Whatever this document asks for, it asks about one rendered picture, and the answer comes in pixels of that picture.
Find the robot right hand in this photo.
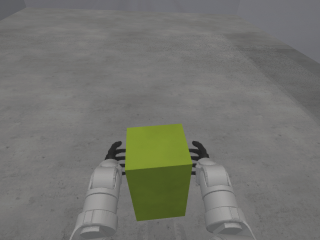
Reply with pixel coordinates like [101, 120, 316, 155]
[189, 141, 209, 175]

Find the robot left hand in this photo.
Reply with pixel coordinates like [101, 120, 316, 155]
[104, 141, 126, 175]

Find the robot left forearm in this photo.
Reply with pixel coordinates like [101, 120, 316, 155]
[69, 159, 122, 240]

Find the robot right forearm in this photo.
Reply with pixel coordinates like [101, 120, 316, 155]
[195, 157, 257, 240]

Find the carton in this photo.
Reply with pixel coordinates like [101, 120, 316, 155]
[125, 123, 193, 221]

